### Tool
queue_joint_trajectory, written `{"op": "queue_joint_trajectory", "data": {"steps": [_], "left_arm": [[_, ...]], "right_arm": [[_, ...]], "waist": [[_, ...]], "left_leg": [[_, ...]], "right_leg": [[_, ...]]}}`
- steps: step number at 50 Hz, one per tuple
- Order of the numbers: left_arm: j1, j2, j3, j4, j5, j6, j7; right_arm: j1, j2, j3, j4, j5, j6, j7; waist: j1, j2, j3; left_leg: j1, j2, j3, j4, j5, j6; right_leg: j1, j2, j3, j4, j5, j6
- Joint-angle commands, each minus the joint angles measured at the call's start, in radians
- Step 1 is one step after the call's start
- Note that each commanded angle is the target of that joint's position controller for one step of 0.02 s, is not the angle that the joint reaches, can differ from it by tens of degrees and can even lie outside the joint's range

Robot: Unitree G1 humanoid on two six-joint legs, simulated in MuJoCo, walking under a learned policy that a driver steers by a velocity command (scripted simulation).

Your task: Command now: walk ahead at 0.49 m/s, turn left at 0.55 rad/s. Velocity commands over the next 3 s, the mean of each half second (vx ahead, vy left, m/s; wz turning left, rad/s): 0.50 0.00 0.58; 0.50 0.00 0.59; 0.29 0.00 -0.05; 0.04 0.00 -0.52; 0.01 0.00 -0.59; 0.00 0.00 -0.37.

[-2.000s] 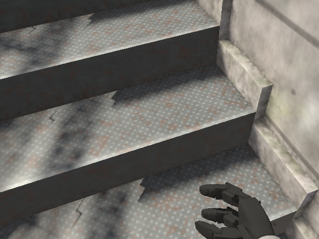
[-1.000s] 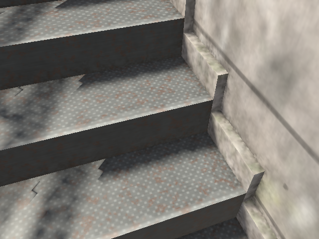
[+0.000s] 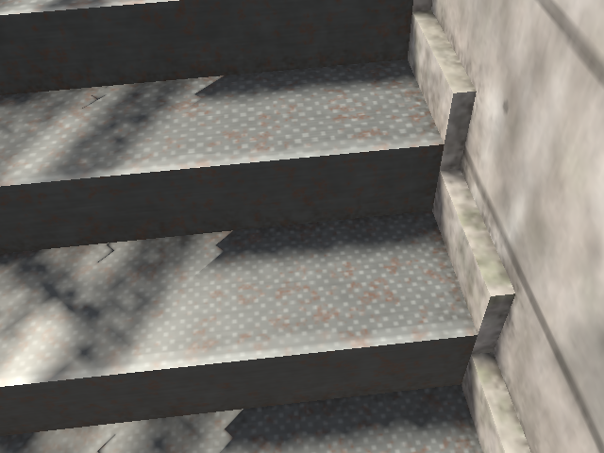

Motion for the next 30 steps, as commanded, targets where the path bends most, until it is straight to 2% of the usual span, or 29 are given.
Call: {"op": "queue_joint_trajectory", "data": {"steps": [1, 2, 3, 4, 5, 7, 8, 9, 10, 11, 12, 13, 14, 15, 16, 17, 18, 19, 20, 21, 22, 23, 24, 25, 26, 27, 28, 29, 30], "left_arm": [[0.085, -0.04, -0.04, -0.046, -0.022, 0.0, 0.037], [0.063, 0.001, -0.032, -0.058, -0.035, 0.007, 0.041], [0.026, 0.027, -0.026, -0.086, -0.046, 0.007, 0.038], [0.024, 0.019, -0.03, -0.084, -0.05, 0.006, 0.03], [0.009, 0.011, -0.038, -0.088, -0.05, 0.003, 0.027], [-0.058, 0.01, -0.055, -0.114, -0.044, -0.007, 0.05], [-0.122, -0.016, -0.071, -0.187, -0.037, -0.01, 0.06], [-0.26, -0.034, -0.098, -0.274, -0.038, -0.024, 0.064], [-0.306, -0.077, -0.124, -0.323, -0.048, -0.03, 0.069], [-0.295, -0.082, -0.125, -0.356, -0.038, -0.035, 0.052], [-0.26, -0.118, -0.145, -0.47, -0.016, -0.043, 0.05], [-0.327, -0.091, -0.142, -0.539, -0.03, -0.007, 0.06], [-0.514, -0.053, -0.144, -0.655, -0.106, 0.057, 0.051], [-0.582, -0.058, -0.155, -0.712, -0.176, 0.09, 0.037], [-0.504, -0.033, -0.146, -0.674, -0.202, 0.083, 0.037], [-0.247, 0.02, -0.12, -0.576, -0.218, 0.055, 0.037], [0.146, 0.068, -0.08, -0.422, -0.155, 0.045, 0.05], [0.457, 0.189, -0.039, -0.28, -0.082, 0.013, 0.062], [0.417, 0.219, -0.014, -0.312, -0.041, -0.001, 0.068], [0.343, 0.185, -0.012, -0.266, -0.07, -0.02, 0.078], [0.294, 0.083, -0.012, -0.159, -0.086, -0.029, 0.058], [0.147, -0.075, -0.054, -0.153, -0.131, -0.049, 0.04], [-0.048, -0.206, -0.087, -0.206, -0.141, -0.066, 0.038], [-0.213, -0.204, -0.084, -0.271, -0.141, -0.079, 0.053], [-0.317, -0.149, -0.058, -0.332, -0.135, -0.089, 0.074], [-0.42, -0.061, -0.027, -0.365, -0.121, -0.092, 0.09], [-0.444, -0.017, -0.002, -0.405, -0.102, -0.102, 0.1], [-0.328, 0.003, 0.012, -0.397, -0.088, -0.101, 0.098], [-0.24, 0.059, 0.026, -0.384, -0.086, -0.092, 0.103]], "right_arm": [[-0.119, 0.086, 0.037, 0.026, -0.037, -0.063, 0.014], [-0.208, 0.035, 0.026, -0.028, -0.028, -0.081, 0.0], [-0.228, -0.013, 0.024, -0.053, -0.025, -0.1, -0.022], [-0.173, -0.028, 0.033, -0.044, -0.02, -0.113, -0.036], [-0.056, -0.037, 0.037, -0.001, -0.027, -0.112, -0.044], [0.176, -0.037, 0.04, 0.075, -0.045, -0.117, -0.039], [0.313, -0.042, 0.043, 0.116, -0.054, -0.111, -0.035], [0.455, -0.022, 0.043, 0.163, -0.072, -0.1, -0.042], [0.538, -0.031, 0.022, 0.162, -0.069, -0.089, -0.052], [0.526, -0.044, 0.005, 0.137, -0.05, -0.095, -0.058], [0.411, -0.078, -0.019, 0.066, -0.018, -0.089, -0.041], [0.212, -0.113, -0.035, 0.014, -0.028, -0.076, 0.005], [0.184, -0.2, -0.079, 0.047, -0.062, -0.012, 0.054], [0.22, -0.329, -0.122, 0.051, -0.018, 0.018, 0.079], [0.217, -0.312, -0.132, 0.023, -0.023, 0.036, 0.1], [0.133, -0.304, -0.141, -0.025, -0.037, 0.036, 0.12], [0.111, -0.237, -0.136, -0.017, -0.044, 0.029, 0.119], [0.107, 0.071, -0.066, -0.097, -0.101, 0.007, 0.15], [-0.05, -0.036, -0.1, -0.113, -0.029, -0.044, 0.101], [-0.074, 0.011, -0.087, -0.095, 0.012, -0.071, 0.065], [0.036, 0.152, -0.062, -0.089, -0.001, -0.083, 0.037], [0.142, 0.171, -0.056, -0.057, -0.015, -0.064, 0.001], [0.195, 0.203, -0.05, -0.047, -0.034, -0.047, -0.034], [0.386, 0.21, -0.049, 0.011, -0.025, -0.037, -0.04], [0.516, 0.181, -0.064, 0.044, -0.026, -0.028, -0.035], [0.569, 0.165, -0.059, 0.067, -0.009, -0.018, -0.034], [0.601, 0.152, -0.057, 0.064, -0.038, -0.024, -0.029], [0.497, 0.084, -0.066, 0.045, -0.034, -0.037, -0.042], [0.282, 0.002, -0.078, -0.043, -0.075, -0.041, -0.042]], "waist": [[0.162, -0.027, 0.139], [0.159, -0.045, 0.123], [0.142, -0.037, 0.093], [0.113, 0.018, 0.092], [0.062, 0.04, 0.103], [-0.03, 0.041, 0.122], [-0.065, 0.145, 0.141], [-0.121, 0.157, 0.173], [-0.155, 0.121, 0.192], [-0.097, 0.124, 0.182], [0.016, 0.03, 0.246], [0.068, -0.013, 0.277], [0.083, 0.125, 0.285], [0.112, 0.205, 0.246], [0.12, 0.144, 0.196], [0.203, 0.089, 0.151], [0.31, 0.074, -0.043], [0.301, -0.378, -0.261], [0.337, -0.486, -0.102], [0.293, -0.333, 0.128], [0.166, -0.171, 0.15], [0.078, -0.107, 0.182], [-0.014, -0.096, 0.247], [-0.09, -0.144, 0.195], [-0.142, -0.128, 0.164], [-0.184, -0.094, 0.175], [-0.221, 0.056, 0.209], [-0.15, 0.064, 0.244], [-0.089, 0.059, 0.211]], "left_leg": [[0.049, 0.185, -0.478, -0.452, -0.116, 0.125], [-0.088, 0.154, -0.406, -0.506, -0.066, 0.116], [-0.157, 0.137, -0.381, -0.518, -0.026, 0.113], [-0.154, 0.155, -0.396, -0.517, 0.02, 0.137], [-0.039, 0.2, -0.462, -0.496, 0.048, 0.173], [0.357, 0.273, -0.556, -0.432, 0.09, 0.185], [0.575, 0.354, -0.673, -0.411, 0.28, 0.22], [0.785, 0.414, -0.714, -0.372, 0.399, 0.189], [0.936, 0.44, -0.723, -0.365, 0.529, 0.175], [0.863, 0.394, -0.662, -0.391, 0.472, 0.117], [0.489, 0.249, -0.561, -0.457, 0.158, 0.072], [-0.013, 0.21, -0.512, -0.686, -0.079, 0.118], [-0.552, 0.257, -0.642, -0.941, 0.134, 0.277], [-0.514, 0.35, -0.685, -0.984, 0.574, 0.343], [-0.331, 0.357, -0.62, -0.897, 1.043, 0.348], [-0.096, 0.303, -0.473, -0.675, 1.553, 0.289], [0.035, 0.244, -0.403, -0.317, 1.711, 0.242], [-0.295, 0.032, -0.438, 0.018, 0.755, 0.142], [-0.423, 0.098, -0.389, 0.577, 0.448, 0.032], [-0.445, 0.19, -0.283, 0.842, 0.533, 0.007], [-0.342, 0.218, -0.221, 0.828, 0.448, 0.011], [-0.319, 0.242, -0.211, 0.766, 0.372, -0.003], [-0.226, 0.259, -0.202, 0.668, 0.26, -0.04], [-0.015, 0.229, -0.103, 0.75, 0.191, -0.105], [0.186, 0.186, -0.018, 0.786, 0.223, -0.137], [0.302, 0.153, 0.035, 0.839, 0.255, -0.169], [0.312, 0.179, 0.082, 0.542, 0.257, -0.21], [0.234, 0.222, 0.078, 0.245, 0.215, -0.217], [0.182, 0.281, 0.078, 0.001, 0.384, -0.179]], "right_leg": [[-0.314, -0.043, -0.03, 0.081, -0.027, -0.003], [-0.161, -0.055, -0.089, -0.036, -0.007, 0.037], [-0.051, -0.064, -0.123, -0.102, 0.023, 0.084], [-0.033, -0.057, -0.151, 0.009, 0.003, 0.115], [-0.149, -0.04, -0.134, 0.16, -0.066, 0.129], [-0.457, -0.046, -0.04, 0.17, -0.213, 0.105], [-0.677, -0.021, -0.032, 0.353, -0.383, 0.096], [-0.893, -0.032, -0.002, 0.417, -0.55, 0.055], [-1.04, -0.036, 0.008, 0.454, -0.63, 0.053], [-0.953, -0.08, -0.06, 0.299, -0.559, 0.021], [-0.637, -0.117, -0.165, 0.108, -0.435, -0.015], [-0.144, -0.118, -0.251, -0.229, -0.434, 0.004], [0.41, -0.076, -0.224, -0.305, -0.238, 0.091], [0.468, 0.021, -0.21, -0.446, -0.75, 0.174], [0.514, 0.088, -0.189, -0.614, -0.69, 0.173], [0.582, 0.109, -0.157, -0.848, -0.503, 0.156], [0.81, 0.067, 0.011, -1.126, -0.4, 0.097], [1.221, -0.322, 0.708, -1.294, 0.053, -0.233], [0.86, -0.446, 0.899, -1.392, -0.521, -0.32], [0.577, -0.421, 0.765, -1.365, -0.691, -0.298], [0.499, -0.389, 0.455, -1.237, -0.552, -0.202], [0.404, -0.405, 0.327, -1.231, -0.543, -0.15], [0.268, -0.349, 0.139, -1.263, -0.521, -0.075], [0.123, -0.288, -0.017, -1.273, -0.522, -0.016], [0.009, -0.231, -0.206, -1.246, -0.523, 0.061], [-0.094, -0.186, -0.377, -1.243, -0.472, 0.142], [-0.04, -0.193, -0.442, -1.189, -0.529, 0.168], [0.137, -0.247, -0.383, -1.176, -0.592, 0.17], [0.352, -0.282, -0.315, -1.133, -0.601, 0.208]]}}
